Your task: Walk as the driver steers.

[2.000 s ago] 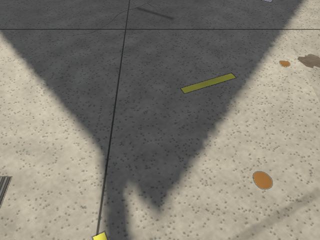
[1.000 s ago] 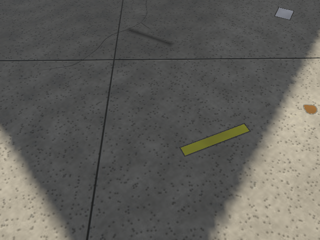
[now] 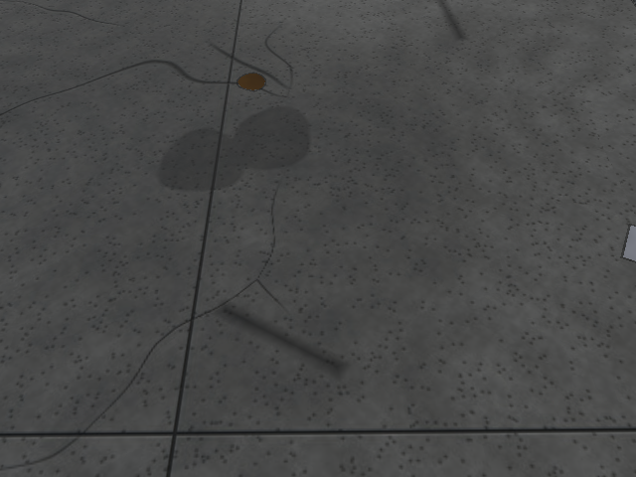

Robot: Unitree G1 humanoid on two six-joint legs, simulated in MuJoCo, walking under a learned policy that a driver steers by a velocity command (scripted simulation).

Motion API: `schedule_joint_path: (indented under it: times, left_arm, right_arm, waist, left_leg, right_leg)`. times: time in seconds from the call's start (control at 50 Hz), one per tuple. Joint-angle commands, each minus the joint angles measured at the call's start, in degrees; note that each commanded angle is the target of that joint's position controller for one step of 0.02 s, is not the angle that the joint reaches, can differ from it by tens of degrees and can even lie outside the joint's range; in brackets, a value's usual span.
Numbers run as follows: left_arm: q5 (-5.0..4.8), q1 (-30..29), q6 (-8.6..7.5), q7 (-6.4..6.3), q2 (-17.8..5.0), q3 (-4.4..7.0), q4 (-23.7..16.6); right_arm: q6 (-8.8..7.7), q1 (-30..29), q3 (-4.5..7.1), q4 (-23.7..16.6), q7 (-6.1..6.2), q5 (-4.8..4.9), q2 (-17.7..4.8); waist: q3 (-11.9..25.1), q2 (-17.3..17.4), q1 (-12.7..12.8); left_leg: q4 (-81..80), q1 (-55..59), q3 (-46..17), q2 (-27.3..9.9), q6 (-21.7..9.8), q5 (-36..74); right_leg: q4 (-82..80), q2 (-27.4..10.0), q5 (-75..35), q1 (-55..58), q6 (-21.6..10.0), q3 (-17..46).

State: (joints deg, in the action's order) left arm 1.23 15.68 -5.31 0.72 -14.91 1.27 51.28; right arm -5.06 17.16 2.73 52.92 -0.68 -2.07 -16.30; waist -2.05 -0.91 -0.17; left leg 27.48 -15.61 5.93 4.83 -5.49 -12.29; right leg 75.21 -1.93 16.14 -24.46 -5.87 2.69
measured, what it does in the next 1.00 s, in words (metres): walks ahead: right foot, then left foot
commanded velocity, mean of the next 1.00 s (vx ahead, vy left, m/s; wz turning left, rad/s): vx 1.00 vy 0.00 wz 0.00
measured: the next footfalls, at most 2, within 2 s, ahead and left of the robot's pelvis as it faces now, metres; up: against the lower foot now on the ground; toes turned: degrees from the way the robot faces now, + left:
right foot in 0.30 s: +0.52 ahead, -0.12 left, +0.00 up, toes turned -3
left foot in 0.76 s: +0.97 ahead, +0.06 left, +0.00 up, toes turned +3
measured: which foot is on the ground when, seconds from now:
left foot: down 0.00-0.32, up 0.34-0.74, down 0.76-1.00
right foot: up 0.00-0.28, down 0.30-0.76, up 0.78-1.00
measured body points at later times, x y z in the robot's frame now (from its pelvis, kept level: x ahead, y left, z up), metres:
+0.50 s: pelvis +0.49 -0.05 +0.01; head +0.50 -0.05 +0.46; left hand +0.48 +0.23 -0.13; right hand +0.62 -0.31 -0.11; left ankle +0.49 +0.10 -0.64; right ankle +0.48 -0.12 -0.73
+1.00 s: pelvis +0.98 +0.00 +0.01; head +0.99 +0.00 +0.46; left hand +1.15 +0.24 -0.10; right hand +0.92 -0.28 -0.13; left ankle +0.93 +0.06 -0.73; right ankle +1.07 -0.16 -0.65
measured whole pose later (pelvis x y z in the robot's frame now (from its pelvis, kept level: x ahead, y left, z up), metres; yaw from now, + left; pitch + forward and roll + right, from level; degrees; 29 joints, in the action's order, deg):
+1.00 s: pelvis +0.98 +0.00 +0.01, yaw +0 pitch +0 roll +2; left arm 2.3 7.4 -3.7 2.4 -15.1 0.9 46.5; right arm -5.8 27.7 3.0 57.8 -0.8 -0.8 -15.4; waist -0.2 -1.8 -2.2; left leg 17.1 -3.3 4.8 6.1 -5.1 -14.0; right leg 62.3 -7.1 9.5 -38.6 -3.8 1.7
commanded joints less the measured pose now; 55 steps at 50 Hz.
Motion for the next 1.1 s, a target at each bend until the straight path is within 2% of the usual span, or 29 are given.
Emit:
schedule_joint_path:
  times: [0.02, 0.1, 0.14, 0.2, 0.24, 0.28, 0.3, 0.32, 0.34, 0.36, 0.38, 0.4, 0.44, 0.52, 0.6, 0.64, 0.68, 0.72, 0.74, 0.76, 0.78, 0.8, 0.82, 0.84, 0.86, 0.9, 1.0, 1.08, 1.1]
  left_arm:
    - [1.41, 0.1, 1.34, 1.60, -0.8, -0.37, -4.8]
    - [1.14, -13.2, 1.02, 2.57, -1.4, -1.47, -10.4]
    - [0.28, -17.5, 0.59, 3.23, -0.9, -2.14, -11.6]
    - [0.03, -20.2, 0.55, 2.59, -3.2, -1.62, -12.5]
    - [0.74, -17.0, 0.46, 1.75, -5.3, -0.72, -11.9]
    - [0.71, 1.2, 0.54, 0.27, -8.8, 1.23, -6.4]
    - [1.29, 12.6, 0.79, -0.77, -11.8, 2.65, -3.2]
    - [3.26, 15.5, 0.83, -1.42, -18.3, 4.69, -2.9]
    - [1.61, 15.1, 1.12, -0.26, -15.7, 4.74, -2.5]
    - [1.02, 8.6, 0.74, 0.03, -13.1, 4.46, -2.1]
    - [0.69, 5.8, 0.19, 0.29, -9.1, 3.75, -1.8]
    - [0.94, 4.2, -0.16, 0.28, -6.9, 3.23, -1.2]
    - [0.48, 3.8, -0.65, -0.06, -2.9, 1.80, 0.6]
    - [-0.77, 6.6, -2.26, 0.32, -4.7, 2.07, 2.3]
    - [-2.17, 10.5, -3.46, 0.61, -6.1, 2.19, 3.3]
    - [-1.99, 11.4, -3.47, 0.30, -8.3, 2.53, 4.0]
    - [-1.20, 12.9, -2.74, -0.16, -9.8, 2.58, 4.7]
    - [0.41, 12.8, -1.17, -1.42, -12.6, 3.14, 5.2]
    - [1.07, 11.1, -0.10, -2.05, -13.4, 3.41, 5.0]
    - [1.55, 10.3, 0.20, -2.18, -11.1, 2.95, 4.1]
    - [-0.87, 18.4, -0.30, -0.53, 0.0, 0.66, 1.6]
    - [-2.00, 16.1, -1.51, -0.48, -4.9, 1.45, 1.3]
    - [-1.95, 6.9, -1.70, -1.00, -6.4, 1.67, -1.2]
    - [-1.30, 2.9, -1.93, -0.85, -6.0, 1.34, -2.1]
    - [-0.68, 1.7, -1.51, -0.44, -4.8, 1.07, -2.3]
    - [0.85, 2.9, 0.53, 0.87, -2.2, 0.42, -2.8]
    - [1.31, -12.4, 1.47, 2.37, -1.9, -0.81, -9.5]
    - [-0.32, -19.2, 1.15, 3.02, -1.7, -1.55, -11.2]
    - [-0.28, -20.4, 0.86, 2.81, -1.8, -1.76, -12.2]
  right_arm:
    - [-2.05, 4.3, 0.13, 0.3, 0.19, 1.32, -1.9]
    - [-3.13, 5.9, 0.33, 0.6, -0.56, 2.05, -3.2]
    - [-3.83, 7.9, 0.70, 1.1, -0.49, 2.79, -5.2]
    - [-3.62, 11.3, 0.81, 2.7, -0.26, 2.67, -7.2]
    - [-2.63, 12.2, 1.11, 3.2, 0.50, 1.52, -9.7]
    - [-0.66, 10.4, 1.66, 3.5, 1.86, 0.00, -11.9]
    - [-0.28, 8.9, 1.38, 2.7, 2.09, -0.45, -10.5]
    - [-0.67, 16.1, -0.81, 0.2, 0.64, 1.78, -0.1]
    - [-1.82, 15.1, -0.29, -0.2, 0.44, 2.93, -3.2]
    - [-2.04, 6.1, 0.04, -2.9, 0.95, 2.89, -4.9]
    - [-2.30, 2.0, -0.26, -3.9, 0.81, 2.37, -4.7]
    - [-1.91, 0.7, -0.54, -4.1, 0.42, 1.70, -3.4]
    - [0.10, 2.1, -1.16, -4.5, -0.86, 0.04, -0.9]
    - [1.32, -10.2, -2.06, -10.2, -2.19, -0.59, -0.5]
    - [0.43, -19.6, -3.14, -13.0, -3.29, 0.66, 0.1]
    - [0.38, -21.1, -2.97, -13.8, -2.91, 1.02, -1.1]
    - [0.30, -20.5, -2.29, -13.7, -2.17, 0.46, -3.0]
    - [0.35, -10.3, -0.89, -11.3, -1.01, 0.27, -5.9]
    - [0.50, 1.7, 0.18, -7.3, -0.10, 0.25, -7.7]
    - [0.75, 12.9, 1.55, -4.4, 0.94, -0.47, -10.9]
    - [0.64, 13.8, 3.39, -4.4, 1.37, -2.42, -17.2]
    - [1.01, 13.0, 3.54, -4.1, 0.25, -0.37, -14.3]
    - [0.53, 6.2, 3.09, -3.9, 0.05, -0.20, -11.3]
    - [-0.06, 3.9, 2.34, -3.5, -0.26, 0.07, -7.4]
    - [-0.44, 2.6, 1.77, -2.7, -0.21, -0.20, -5.1]
    - [-1.03, 2.6, 0.38, -0.8, 0.18, 0.38, -1.5]
    - [-2.69, 6.3, 0.67, 0.8, -0.46, 1.81, -3.5]
    - [-3.54, 10.3, 0.75, 2.1, -0.47, 3.00, -5.2]
    - [-3.63, 11.3, 0.87, 2.4, -0.31, 2.81, -6.6]
  waist:
    - [-2.1, 2.5, 2.6]
    - [-6.9, 1.5, 1.2]
    - [-7.4, 1.6, 0.0]
    - [-6.7, 2.0, -1.2]
    - [-1.4, 5.2, 1.0]
    - [8.6, 7.6, 9.9]
    - [13.6, 6.9, 14.7]
    - [22.4, -10.1, 8.3]
    - [27.8, -10.5, 8.6]
    - [15.0, -6.2, 6.6]
    - [8.6, -0.2, 5.5]
    - [4.9, 2.0, 3.2]
    - [1.5, -0.2, -1.3]
    - [-6.6, -1.0, -1.2]
    - [-7.4, 1.2, 1.3]
    - [-7.5, -0.6, 1.3]
    - [-3.9, -1.5, 0.7]
    - [3.9, -5.2, -4.9]
    - [9.5, -5.4, -10.5]
    - [15.1, -4.1, -14.6]
    - [22.9, 14.5, -6.5]
    - [27.1, 13.6, -8.0]
    - [13.5, 8.2, -6.0]
    - [8.2, 1.4, -5.1]
    - [4.6, -0.6, -2.7]
    - [1.7, 1.8, 1.6]
    - [-7.0, 2.1, 0.8]
    - [-5.9, 1.2, -1.8]
    - [-7.3, 3.4, -1.5]
  left_leg:
    - [-20.3, 4.5, -20.4, -15.8, -7.8, -3.6]
    - [-25.3, -0.3, -9.3, -9.9, -6.5, 11.0]
    - [-29.5, -1.4, -7.4, -10.9, -5.9, 18.0]
    - [-28.3, 12.9, -5.1, -13.0, -4.3, 35.8]
    - [-17.9, 22.2, -4.0, -14.7, -2.9, 59.0]
    - [6.4, 21.5, -2.9, -15.4, -1.8, 66.0]
    - [24.0, 11.6, -2.7, -13.4, -1.5, 53.8]
    - [51.5, -11.1, -3.1, -4.8, 0.3, 9.1]
    - [60.1, -21.3, -11.1, 0.1, -0.8, -13.8]
    - [59.6, -27.6, -11.5, -4.8, -1.8, -7.3]
    - [55.2, -27.0, -11.0, -7.1, -1.7, -3.2]
    - [51.7, -24.4, -11.3, -8.9, -1.6, -2.6]
    - [46.7, -19.1, -11.4, -10.9, -0.1, -2.9]
    - [32.4, -25.3, -6.6, -13.8, 2.5, 5.1]
    - [10.6, -13.3, 0.1, -10.0, 1.2, 23.7]
    - [5.4, -12.8, -0.5, -9.4, -0.1, 26.4]
    - [3.4, -11.9, 1.8, -5.4, -1.6, 20.1]
    - [4.1, -1.5, 1.3, -1.5, -3.2, 10.0]
    - [3.4, 9.6, 0.9, -0.7, -4.1, 5.9]
    - [6.2, 23.9, -5.7, -7.2, -5.5, -2.7]
    - [1.9, 41.9, -36.1, -25.8, -12.5, -17.7]
    - [-11.0, 44.1, -56.8, -27.3, -14.5, -24.3]
    - [-11.8, 35.1, -44.7, -24.3, -12.1, -18.9]
    - [-12.4, 25.4, -36.2, -22.5, -10.7, -10.6]
    - [-13.8, 17.5, -30.1, -19.7, -8.9, -6.7]
    - [-17.4, 7.0, -23.1, -16.4, -6.8, -6.2]
    - [-25.5, 1.2, -11.6, -11.4, -6.7, 6.4]
    - [-30.9, 6.1, -6.0, -10.4, -4.3, 24.9]
    - [-29.2, 9.5, -5.7, -12.5, -4.0, 31.7]
  right_leg:
    - [-4.7, -5.6, -0.3, -13.4, 1.5, 1.8]
    - [-25.9, -6.0, -16.9, -12.5, 2.8, -4.5]
    - [-36.1, -4.0, -26.2, -3.8, 1.7, -7.3]
    - [-43.2, -1.2, -28.4, -3.6, -0.4, -9.3]
    - [-43.6, 3.3, -19.5, 0.1, -1.9, -10.9]
    - [-43.7, 6.2, -10.2, 17.8, -3.7, -9.6]
    - [-42.2, 1.2, -4.0, 31.3, -5.1, -4.6]
    - [-44.2, -17.6, 11.6, 50.0, -12.1, 23.5]
    - [-57.0, -21.0, 18.1, 53.0, -13.9, 46.1]
    - [-58.7, -17.6, 14.2, 44.6, -11.4, 36.1]
    - [-59.7, -15.9, 6.8, 34.8, -10.2, 27.5]
    - [-61.2, -13.4, 3.3, 27.0, -8.5, 21.6]
    - [-65.0, -10.1, 3.1, 15.6, -6.6, 14.7]
    - [-72.8, -6.5, -5.0, 9.6, -7.1, 5.6]
    - [-78.1, -3.7, -22.5, 9.4, -4.9, -2.1]
    - [-78.4, -6.3, -31.0, 17.8, -4.4, -2.8]
    - [-71.5, -7.3, -52.4, 28.9, -3.1, -4.7]
    - [-54.7, -9.2, -69.9, 33.7, -1.9, -5.3]
    - [-39.8, -8.8, -68.6, 31.1, -1.3, -6.2]
    - [-21.3, -6.6, -54.9, 20.2, -1.3, -6.1]
    - [4.5, 3.0, -3.2, -3.6, 0.7, -4.6]
    - [12.4, 6.7, 9.5, -13.6, -0.5, 2.9]
    - [11.5, 1.6, 2.8, -19.7, -1.3, 2.7]
    - [7.1, -0.6, -0.8, -18.0, -1.3, 2.4]
    - [3.6, -2.2, -1.5, -15.0, -1.1, 2.7]
    - [-1.6, -4.2, -1.3, -9.8, 0.4, 2.8]
    - [-21.6, -6.6, -13.8, -15.3, 3.1, -3.7]
    - [-38.0, -1.9, -28.7, -4.5, 1.2, -9.6]
    - [-41.7, -2.2, -29.1, -5.0, 0.4, -8.9]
